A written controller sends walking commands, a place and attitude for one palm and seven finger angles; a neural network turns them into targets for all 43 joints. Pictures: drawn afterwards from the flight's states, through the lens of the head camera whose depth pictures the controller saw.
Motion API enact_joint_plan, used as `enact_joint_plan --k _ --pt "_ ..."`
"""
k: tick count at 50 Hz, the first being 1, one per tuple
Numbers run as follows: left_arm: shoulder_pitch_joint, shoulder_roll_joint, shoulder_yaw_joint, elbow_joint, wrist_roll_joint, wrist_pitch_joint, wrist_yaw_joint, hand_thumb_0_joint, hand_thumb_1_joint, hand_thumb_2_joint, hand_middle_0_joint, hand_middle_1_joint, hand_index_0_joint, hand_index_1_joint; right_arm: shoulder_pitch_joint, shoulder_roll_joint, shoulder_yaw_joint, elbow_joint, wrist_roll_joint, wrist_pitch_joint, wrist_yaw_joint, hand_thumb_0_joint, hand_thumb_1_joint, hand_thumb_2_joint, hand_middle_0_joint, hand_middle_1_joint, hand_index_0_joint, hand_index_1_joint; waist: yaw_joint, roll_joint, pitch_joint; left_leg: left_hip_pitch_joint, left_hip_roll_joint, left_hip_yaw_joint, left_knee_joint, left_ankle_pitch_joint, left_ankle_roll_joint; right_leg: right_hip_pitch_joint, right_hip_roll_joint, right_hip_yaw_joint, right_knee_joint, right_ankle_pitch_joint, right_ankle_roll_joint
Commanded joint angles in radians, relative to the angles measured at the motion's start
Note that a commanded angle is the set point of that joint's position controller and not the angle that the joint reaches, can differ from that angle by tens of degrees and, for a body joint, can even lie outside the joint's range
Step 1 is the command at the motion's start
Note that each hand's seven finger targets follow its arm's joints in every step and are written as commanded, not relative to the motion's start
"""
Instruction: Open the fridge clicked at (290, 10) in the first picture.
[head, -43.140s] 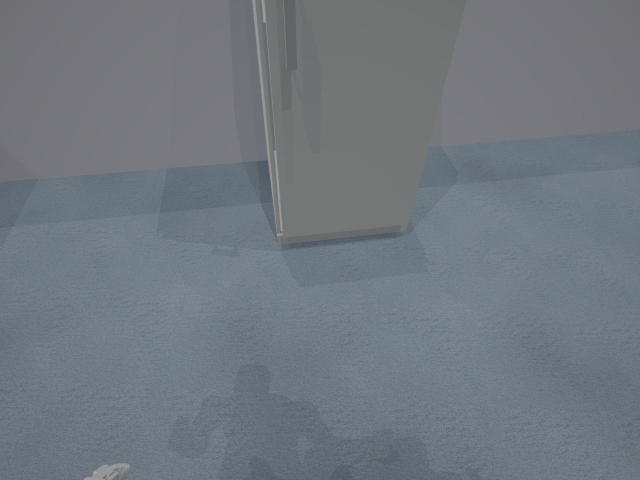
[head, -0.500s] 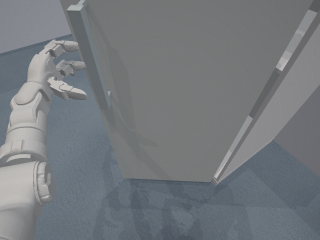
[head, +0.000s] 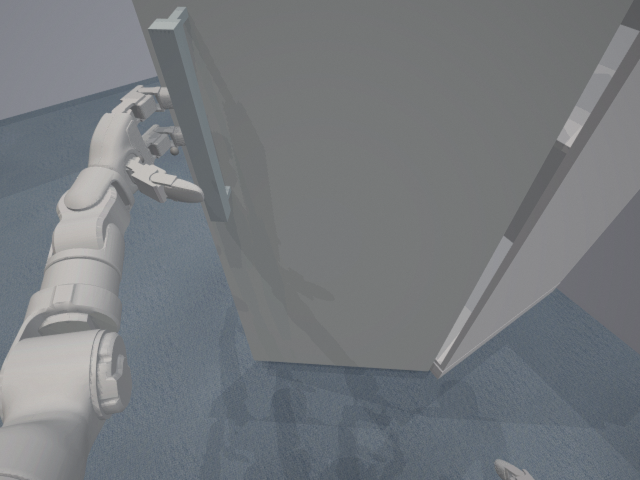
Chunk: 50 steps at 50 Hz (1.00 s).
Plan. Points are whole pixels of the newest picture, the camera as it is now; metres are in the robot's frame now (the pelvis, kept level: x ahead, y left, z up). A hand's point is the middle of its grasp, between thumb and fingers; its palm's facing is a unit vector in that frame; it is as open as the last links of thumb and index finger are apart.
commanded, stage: slide the fingers in behind the handle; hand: left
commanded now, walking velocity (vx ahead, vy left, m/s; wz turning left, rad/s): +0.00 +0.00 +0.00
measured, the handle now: (203, 130) +0.52 +0.16 +0.17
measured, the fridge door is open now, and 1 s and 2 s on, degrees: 53 53 53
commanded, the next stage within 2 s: move the hooked fingers beside the handle in 0.60 s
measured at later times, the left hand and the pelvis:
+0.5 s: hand (177, 159) +0.44 +0.17 +0.18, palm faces -0.02 -1.00 -0.01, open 14.3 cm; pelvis +0.00 +0.00 +0.00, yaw +1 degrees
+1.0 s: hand (194, 152) +0.45 +0.16 +0.19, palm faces -0.08 -1.00 +0.00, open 14.2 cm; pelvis +0.00 +0.00 +0.00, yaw +1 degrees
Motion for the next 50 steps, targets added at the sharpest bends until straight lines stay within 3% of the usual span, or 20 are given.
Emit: enact_joint_plan --k 1,4,7,10,12,16,18,20,23,26,30,34,36,38,42,43,45,47,48,50 --pt "-0.441 0.239 0.053 -0.22 -0.023 -0.045 -0.001 0.0 -0.5 0.3 -0.3 -1.2 -0.3 -1.2 0.003 -0.151 -0.057 -0.117 0.008 -0.027 -0.013 0.0 -0.9 -0.9 0.2 0.3 0.2 0.3 0.01 -0.037 -0.327 0.092 -0.007 -0.058 -0.053 0.34 0.014 0.198 0.031 0.032 -0.008 0.342 -0.035" --pt "-0.431 0.276 0.077 -0.235 -0.013 -0.033 0.011 0.0 -0.5 0.3 -0.3 -1.2 -0.3 -1.2 -0.002 -0.152 -0.057 -0.121 0.009 -0.021 -0.015 0.0 -0.9 -0.9 0.2 0.3 0.2 0.3 0.018 -0.028 -0.309 0.074 -0.009 -0.056 -0.061 0.312 0.017 0.204 0.029 0.035 -0.015 0.318 -0.036" --pt "-0.473 0.203 0.011 -0.287 -0.005 -0.034 0.016 0.0 -0.5 0.3 -0.3 -1.2 -0.3 -1.2 -0.006 -0.143 -0.059 -0.121 0.009 -0.023 -0.015 0.0 -0.9 -0.9 0.2 0.3 0.2 0.3 0.001 0.022 -0.312 0.11 -0.009 -0.054 -0.058 0.319 0.015 0.176 0.031 0.035 -0.02 0.312 -0.036" --pt "-0.503 0.196 0.007 -0.289 -0.017 -0.036 0.02 0.0 -0.5 0.3 -0.3 -1.2 -0.3 -1.2 -0.004 -0.145 -0.06 -0.111 0.011 -0.028 -0.022 0.0 -0.9 -0.9 0.2 0.3 0.2 0.3 -0.012 -0.023 -0.301 0.116 -0.008 -0.064 -0.061 0.286 0.017 0.168 0.035 0.033 -0.031 0.279 -0.035" --pt "-0.506 0.163 -0.013 -0.301 -0.026 -0.034 0.02 0.0 -0.5 0.3 -0.3 -1.2 -0.3 -1.2 -0.007 -0.143 -0.061 -0.109 0.011 -0.033 -0.023 0.0 -0.9 -0.9 0.2 0.3 0.2 0.3 -0.011 -0.009 -0.324 0.133 -0.009 -0.062 -0.064 0.282 0.017 0.169 0.035 0.034 -0.032 0.276 -0.036" --pt "-0.529 0.144 -0.038 -0.283 -0.017 -0.035 0.026 0.0 -0.5 0.3 -0.3 -1.2 -0.3 -1.2 -0.007 -0.143 -0.058 -0.094 0.011 -0.042 -0.025 0.0 -0.9 -0.9 0.2 0.3 0.2 0.3 -0.017 0.014 -0.314 0.141 -0.01 -0.069 -0.064 0.277 0.012 0.147 0.034 0.03 -0.032 0.257 -0.038" --pt "-0.535 0.147 -0.035 -0.289 -0.018 -0.042 0.034 0.0 -0.5 0.3 -0.3 -1.2 -0.3 -1.2 -0.003 -0.144 -0.06 -0.09 0.008 -0.046 -0.026 0.0 -0.9 -0.9 0.2 0.3 0.2 0.3 -0.018 -0.01 -0.324 0.145 -0.012 -0.069 -0.061 0.292 0.017 0.16 0.034 0.03 -0.034 0.271 -0.037" --pt "-0.539 0.14 -0.038 -0.307 -0.02 -0.048 0.033 0.0 -0.5 0.3 -0.3 -1.2 -0.3 -1.2 -0.008 -0.142 -0.06 -0.088 0.008 -0.051 -0.023 0.0 -0.9 -0.9 0.2 0.3 0.2 0.3 -0.014 0.009 -0.353 0.163 -0.013 -0.07 -0.058 0.305 0.014 0.164 0.033 0.032 -0.03 0.286 -0.038" --pt "-0.539 0.125 -0.054 -0.261 -0.022 -0.048 0.033 0.0 -0.5 0.3 -0.3 -1.2 -0.3 -1.2 -0.008 -0.144 -0.058 -0.08 0.01 -0.052 -0.025 0.0 -0.9 -0.9 0.2 0.3 0.2 0.3 -0.024 -0.04 -0.306 0.134 -0.012 -0.071 -0.064 0.269 0.017 0.156 0.034 0.027 -0.037 0.256 -0.036" --pt "-0.58 0.069 -0.102 -0.279 -0.02 -0.05 0.033 0.0 -0.5 0.3 -0.3 -1.2 -0.3 -1.2 -0.021 -0.138 -0.055 -0.076 0.01 -0.059 -0.024 0.0 -0.9 -0.9 0.2 0.3 0.2 0.3 -0.032 0.021 -0.306 0.166 -0.012 -0.078 -0.061 0.282 0.011 0.12 0.034 0.027 -0.033 0.254 -0.038" --pt "-0.599 0.047 -0.12 -0.242 -0.018 -0.047 0.042 0.0 -0.5 0.3 -0.3 -1.2 -0.3 -1.2 -0.016 -0.138 -0.051 -0.065 0.008 -0.064 -0.022 0.0 -0.9 -0.9 0.2 0.3 0.2 0.3 -0.04 0.019 -0.285 0.156 -0.012 -0.087 -0.058 0.265 0.008 0.093 0.034 0.021 -0.03 0.228 -0.039" --pt "-0.603 0.039 -0.122 -0.279 -0.017 -0.061 0.048 0.0 -0.5 0.3 -0.3 -1.2 -0.3 -1.2 -0.009 -0.139 -0.056 -0.063 0.004 -0.071 -0.016 0.0 -0.9 -0.9 0.2 0.3 0.2 0.3 -0.033 0.031 -0.355 0.2 -0.011 -0.098 -0.046 0.33 0.001 0.102 0.034 0.018 -0.014 0.26 -0.04" --pt "-0.608 -0.01 -0.155 -0.268 -0.02 -0.058 0.047 0.0 -0.5 0.3 -0.3 -1.2 -0.3 -1.2 -0.009 -0.135 -0.057 -0.055 0.003 -0.075 -0.012 0.0 -0.9 -0.9 0.2 0.3 0.2 0.3 -0.041 0.008 -0.343 0.208 -0.007 -0.102 -0.042 0.342 -0.002 0.083 0.037 0.013 -0.012 0.263 -0.039" --pt "-0.593 0.027 -0.126 -0.239 -0.022 -0.059 0.05 0.0 -0.5 0.3 -0.3 -1.2 -0.3 -1.2 -0.005 -0.141 -0.058 -0.052 0.003 -0.072 -0.015 0.0 -0.9 -0.9 0.2 0.3 0.2 0.3 -0.039 -0.036 -0.322 0.183 -0.008 -0.1 -0.042 0.324 0.003 0.094 0.037 0.011 -0.014 0.255 -0.038" --pt "-0.621 0.02 -0.135 -0.217 -0.015 -0.057 0.044 0.0 -0.5 0.3 -0.3 -1.2 -0.3 -1.2 -0.009 -0.138 -0.052 -0.05 0.004 -0.073 -0.015 0.0 -0.9 -0.9 0.2 0.3 0.2 0.3 -0.037 0.001 -0.303 0.17 -0.009 -0.104 -0.047 0.311 0.0 0.078 0.034 0.012 -0.006 0.243 -0.041" --pt "-0.619 0.049 -0.114 -0.22 -0.015 -0.061 0.047 0.0 -0.5 0.3 -0.3 -1.2 -0.3 -1.2 -0.005 -0.142 -0.055 -0.049 0.002 -0.071 -0.016 0.0 -0.9 -0.9 0.2 0.3 0.2 0.3 -0.036 -0.006 -0.322 0.175 -0.012 -0.098 -0.039 0.32 0.004 0.092 0.034 0.015 -0.007 0.256 -0.04" --pt "-0.587 0.109 -0.056 -0.216 -0.012 -0.064 0.046 0.0 -0.5 0.3 -0.3 -1.2 -0.3 -1.2 -0.001 -0.141 -0.053 -0.054 0.0 -0.069 -0.014 0.0 -0.9 -0.9 0.2 0.3 0.2 0.3 -0.013 -0.001 -0.354 0.168 -0.013 -0.097 -0.039 0.35 0.002 0.127 0.033 0.018 0.002 0.29 -0.042" --pt "-0.554 0.119 -0.037 -0.238 -0.018 -0.066 0.039 0.0 -0.5 0.3 -0.3 -1.2 -0.3 -1.2 -0.005 -0.137 -0.052 -0.065 -0.001 -0.067 -0.011 0.0 -0.9 -0.9 0.2 0.3 0.2 0.3 0.0 -0.012 -0.384 0.171 -0.014 -0.091 -0.035 0.391 0.002 0.161 0.033 0.02 0.008 0.336 -0.042" --pt "-0.493 0.161 -0.003 -0.217 -0.016 -0.066 0.039 0.0 -0.5 0.3 -0.3 -1.2 -0.3 -1.2 -0.004 -0.141 -0.053 -0.072 -0.002 -0.059 -0.011 0.0 -0.9 -0.9 0.2 0.3 0.2 0.3 0.018 -0.021 -0.384 0.149 -0.014 -0.086 -0.035 0.398 0.004 0.187 0.032 0.02 0.009 0.343 -0.043" --pt "-0.471 0.194 0.032 -0.209 -0.014 -0.06 0.043 0.0 -0.5 0.3 -0.3 -1.2 -0.3 -1.2 -0.01 -0.138 -0.049 -0.082 0.0 -0.05 -0.01 0.0 -0.9 -0.9 0.2 0.3 0.2 0.3 0.023 -0.054 -0.343 0.101 -0.016 -0.075 -0.048 0.363 0.008 0.208 0.031 0.024 0.006 0.347 -0.039"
